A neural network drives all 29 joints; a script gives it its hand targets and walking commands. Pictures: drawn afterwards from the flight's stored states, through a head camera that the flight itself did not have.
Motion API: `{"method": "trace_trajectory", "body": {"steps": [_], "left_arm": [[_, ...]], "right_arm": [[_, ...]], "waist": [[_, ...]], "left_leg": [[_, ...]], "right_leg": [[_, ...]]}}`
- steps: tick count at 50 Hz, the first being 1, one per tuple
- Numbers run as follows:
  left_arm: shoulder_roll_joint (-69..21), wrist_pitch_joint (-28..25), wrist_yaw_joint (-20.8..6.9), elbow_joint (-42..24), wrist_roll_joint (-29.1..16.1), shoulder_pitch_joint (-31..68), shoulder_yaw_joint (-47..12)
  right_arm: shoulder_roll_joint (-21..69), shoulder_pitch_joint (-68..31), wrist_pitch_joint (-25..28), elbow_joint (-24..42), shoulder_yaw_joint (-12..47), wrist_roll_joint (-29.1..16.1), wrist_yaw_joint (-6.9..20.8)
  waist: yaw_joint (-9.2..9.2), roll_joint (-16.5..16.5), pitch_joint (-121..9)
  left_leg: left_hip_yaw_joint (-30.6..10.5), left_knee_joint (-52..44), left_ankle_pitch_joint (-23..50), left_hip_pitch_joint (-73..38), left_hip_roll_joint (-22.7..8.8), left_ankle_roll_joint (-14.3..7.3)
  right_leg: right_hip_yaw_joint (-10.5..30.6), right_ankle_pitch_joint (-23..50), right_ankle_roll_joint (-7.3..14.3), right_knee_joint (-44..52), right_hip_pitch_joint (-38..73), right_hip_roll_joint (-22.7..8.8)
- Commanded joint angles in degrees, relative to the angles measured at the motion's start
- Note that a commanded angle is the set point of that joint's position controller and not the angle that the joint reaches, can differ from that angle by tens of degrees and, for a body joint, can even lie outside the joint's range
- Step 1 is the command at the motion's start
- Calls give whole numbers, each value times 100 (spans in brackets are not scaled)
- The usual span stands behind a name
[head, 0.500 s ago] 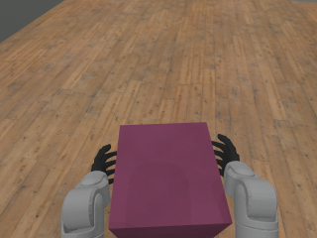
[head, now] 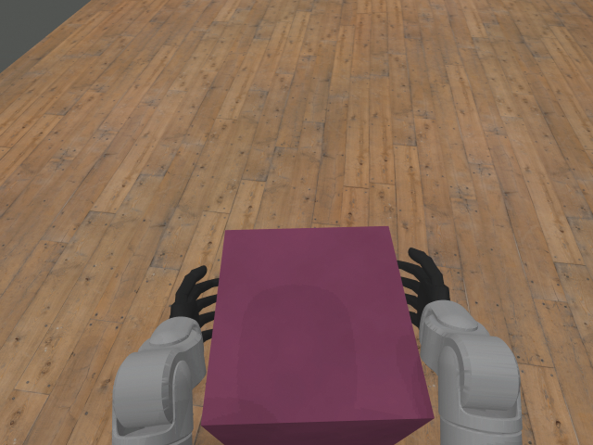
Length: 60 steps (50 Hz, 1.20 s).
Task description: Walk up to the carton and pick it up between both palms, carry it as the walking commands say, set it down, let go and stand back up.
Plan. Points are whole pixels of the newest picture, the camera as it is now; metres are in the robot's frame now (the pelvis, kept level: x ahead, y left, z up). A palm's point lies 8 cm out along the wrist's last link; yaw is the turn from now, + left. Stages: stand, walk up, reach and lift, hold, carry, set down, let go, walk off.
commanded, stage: carry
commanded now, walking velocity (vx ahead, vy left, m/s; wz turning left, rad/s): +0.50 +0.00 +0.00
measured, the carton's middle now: (309, 349) +0.26 +0.00 +0.00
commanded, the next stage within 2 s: none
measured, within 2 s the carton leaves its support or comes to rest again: neither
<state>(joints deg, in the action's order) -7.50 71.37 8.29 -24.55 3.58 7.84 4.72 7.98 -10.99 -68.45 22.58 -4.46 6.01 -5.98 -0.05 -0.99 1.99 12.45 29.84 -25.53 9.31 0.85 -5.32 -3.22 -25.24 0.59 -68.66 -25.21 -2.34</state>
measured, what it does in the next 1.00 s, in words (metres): walks ahead: right foot, then left foot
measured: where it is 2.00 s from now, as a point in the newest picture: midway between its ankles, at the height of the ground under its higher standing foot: (261, 203)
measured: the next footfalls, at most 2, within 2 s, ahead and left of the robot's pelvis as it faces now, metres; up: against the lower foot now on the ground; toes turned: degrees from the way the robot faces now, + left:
right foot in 0.14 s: +0.30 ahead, -0.06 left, +0.00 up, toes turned -8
left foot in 0.40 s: +0.40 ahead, +0.16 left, +0.00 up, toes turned +14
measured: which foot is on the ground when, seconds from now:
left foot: down 0.00-0.16, up 0.18-0.38, down 0.40-0.76, up 0.78-1.00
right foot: up 0.00-0.12, down 0.14-0.46, up 0.48-0.74, down 0.76-1.00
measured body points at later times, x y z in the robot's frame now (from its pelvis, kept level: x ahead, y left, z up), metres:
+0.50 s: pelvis +0.37 +0.06 +0.00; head +0.38 +0.09 +0.45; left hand +0.61 +0.26 +0.06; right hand +0.68 -0.03 +0.08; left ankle +0.36 +0.14 -0.73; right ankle +0.26 -0.06 -0.69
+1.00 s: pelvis +0.67 +0.10 +0.01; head +0.71 +0.12 +0.46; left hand +0.93 +0.28 +0.07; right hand +0.98 -0.01 +0.08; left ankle +0.71 +0.22 -0.71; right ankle +0.64 +0.01 -0.73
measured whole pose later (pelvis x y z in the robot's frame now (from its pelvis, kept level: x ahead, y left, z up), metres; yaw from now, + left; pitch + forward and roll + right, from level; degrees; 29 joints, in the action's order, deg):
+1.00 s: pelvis +0.67 +0.10 +0.01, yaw +7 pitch +3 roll -1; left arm -7.7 71.8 7.4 -20.9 5.6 9.5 2.6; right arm 7.8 -10.0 -69.3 22.4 -6.8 5.9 -5.6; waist 1.4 0.0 1.0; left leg 4.9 39.0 -19.9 26.1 -4.1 1.5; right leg -13.5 -16.7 1.5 -24.5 -10.6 -1.8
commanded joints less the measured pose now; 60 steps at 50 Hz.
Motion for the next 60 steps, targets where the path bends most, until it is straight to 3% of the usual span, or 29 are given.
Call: {"method": "trace_trajectory", "body": {"steps": [1,3,4,6,7,8,9,10,13,17,21,22,23,24,25,27,36,38,39,40,41,44,49,52,53,54,55,58,60], "left_arm": [[-5492,-279,-1658,-716,-2232,2925,-4073],[-5437,-345,-1554,-976,-2080,2993,-3964],[-5389,-340,-1535,-758,-1913,2590,-3854],[-5459,-317,-1472,-743,-1777,2535,-3950],[-5299,-313,-1416,-789,-1644,2514,-3875],[-5206,-285,-1445,-913,-1701,2821,-3862],[-5020,-229,-1425,-164,-1517,2544,-3723],[-5089,-258,-1406,-255,-1559,2321,-3817],[-5740,-330,-1482,-307,-1864,2970,-4139],[-5573,-420,-1573,-957,-2206,3810,-4296],[-5231,-290,-1743,-904,-2276,3561,-4084],[-5293,-203,-1800,-860,-2398,3851,-4228],[-5162,-120,-1823,-778,-2511,3971,-4302],[-5109,-91,-1857,-723,-2534,3869,-4290],[-5143,-25,-1865,-364,-2469,3381,-4163],[-5409,-66,-1880,-203,-2479,3498,-4096],[-5473,-242,-1572,-559,-1940,3230,-3928],[-5477,-227,-1530,-559,-1832,2992,-3912],[-5373,-221,-1529,-403,-1727,2860,-3805],[-5154,-233,-1509,-527,-1716,3020,-3664],[-5338,-175,-1474,-27,-1615,2575,-3637],[-5740,-313,-1560,-580,-1942,3514,-4038],[-5412,-310,-1663,-842,-2159,3390,-3951],[-5332,-274,-1719,-1141,-2270,3373,-4099],[-5148,-186,-1743,-995,-2269,3616,-4053],[-5141,-99,-1783,-850,-2329,3507,-4183],[-5106,-62,-1803,-831,-2454,3445,-4200],[-5256,-97,-1871,-607,-2391,3549,-4094],[-5314,-160,-1856,-726,-2367,3597,-4092]], "right_arm": [[5658,-2327,1,677,3877,-2336,1436],[5662,-2356,-31,738,3971,-2490,1541],[5630,-2336,-73,762,4043,-2551,1590],[5296,-2263,-83,803,3904,-2512,1635],[5099,-2188,-170,554,3819,-2438,1678],[5063,-2488,-220,555,3889,-2511,1746],[5021,-2701,-307,469,4001,-2644,1779],[5180,-2490,-338,486,4118,-2683,1780],[5523,-2558,-159,255,3880,-2561,1789],[5772,-2648,8,547,3931,-2447,1624],[5616,-1890,1,22,3696,-2023,1513],[5455,-1885,12,-157,3509,-1934,1481],[5310,-1690,3,-417,3358,-1774,1428],[5406,-1908,-14,-144,3386,-1873,1408],[5398,-1695,-72,-104,3417,-1859,1367],[5717,-2074,-67,-54,3512,-1964,1375],[5674,-2644,-103,411,4020,-2494,1617],[5453,-2657,-178,522,3985,-2531,1639],[5237,-2962,-245,640,4110,-2617,1669],[5331,-2788,-322,418,4245,-2642,1713],[5395,-2352,-366,141,4151,-2587,1720],[5787,-2847,-179,365,4145,-2616,1745],[5675,-2344,-74,509,4074,-2342,1507],[5553,-2118,-60,485,3963,-2293,1480],[5657,-2085,-61,185,3888,-2141,1436],[5397,-1944,-78,23,3692,-2033,1422],[5390,-1653,-111,-113,3584,-1987,1421],[5801,-1925,-97,-20,3687,-2035,1417],[5771,-2119,-66,16,3709,-2107,1437]], "waist": [[-195,-383,-1974],[-107,-127,-2126],[-49,-198,-2056],[-3,-962,-2674],[126,-1199,-3095],[321,-478,-3483],[340,1439,-3764],[331,1780,-3844],[264,-372,-2848],[178,312,-2552],[42,719,-2594],[-121,-343,-2829],[-188,-1488,-2681],[-184,-1742,-2790],[-252,-1248,-2808],[-250,-419,-2449],[-39,-822,-2361],[151,-614,-3221],[225,810,-3696],[227,1700,-3641],[279,1504,-3550],[190,395,-2814],[156,1158,-2395],[55,687,-2769],[-109,421,-2905],[-184,-1003,-3143],[-196,-1897,-3176],[-298,-523,-2715],[-221,-615,-2647]], "left_leg": [[-1751,-730,7855,-3517,-1618,-122],[-942,-959,7471,-2665,-1213,-108],[-572,-624,8718,-2288,-1082,113],[-228,175,8439,-1194,-1170,423],[-162,942,7234,-382,-1132,510],[-285,2520,4743,524,-737,495],[-839,4844,654,2148,258,754],[-1512,5814,-586,3154,284,643],[-1737,4900,-284,3625,-562,419],[-1006,1226,-480,1826,-593,589],[-51,-430,1969,-278,-119,557],[-1106,-936,1634,-1382,-721,341],[-2932,-1016,3621,-2354,-2026,-362],[-3613,-888,5284,-3258,-2460,-707],[-3203,-613,5946,-3630,-2390,-791],[-2852,-523,6478,-3542,-2330,-438],[-469,-196,7440,-1669,-1277,208],[-229,1397,5389,52,-1081,554],[-424,3180,2473,1374,-356,774],[-903,4276,-415,2688,192,692],[-1391,4919,-487,3436,-97,620],[-1410,3326,48,3272,-720,593],[-368,290,904,1504,-298,699],[185,-988,2231,-455,-40,639],[-206,-893,2142,-1254,-337,448],[-2097,-844,3503,-2422,-1602,-212],[-3236,-838,4858,-3484,-2371,-693],[-2799,-750,5292,-3432,-2419,-635],[-2228,-1095,4631,-2711,-2240,-420]], "right_leg": [[-510,199,58,1317,-2187,72],[-899,1447,135,3398,-683,407],[-1477,1838,122,4000,93,935],[-1468,3097,535,4244,2301,770],[-1014,2734,828,4032,3510,370],[254,3222,1151,4176,4590,-560],[3000,4395,2347,4663,5505,-2189],[3379,5261,2524,4659,6087,-2363],[2448,4029,1665,4840,4658,-2367],[678,3244,1140,5109,2900,-1609],[-507,3027,363,4112,1837,-983],[-890,2651,20,2975,960,-532],[-713,1362,-291,1447,-297,-63],[-158,-378,-214,688,-1534,112],[133,-595,-189,418,-2129,-53],[170,-89,-34,361,-2538,-283],[-1363,2049,293,4356,1060,652],[-559,2770,725,4420,3782,-178],[1989,3919,1352,4529,4885,-1713],[3070,5241,1983,4736,5545,-2267],[2723,5520,2074,4622,5700,-2254],[1642,3861,1285,5092,4437,-2013],[85,4066,835,5183,3113,-1308],[-526,3763,313,4091,2413,-865],[-900,3767,61,3384,1815,-637],[-844,2711,-265,1737,436,-192],[-443,-221,-288,840,-1203,209],[137,-446,-86,612,-2365,-278],[193,10,-112,1559,-1639,-450]]}}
